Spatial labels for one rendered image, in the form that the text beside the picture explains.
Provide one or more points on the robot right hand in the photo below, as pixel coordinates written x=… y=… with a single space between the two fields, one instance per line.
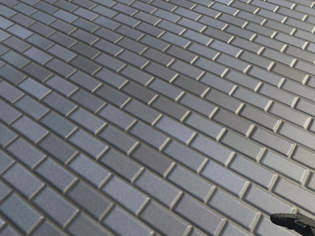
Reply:
x=299 y=222

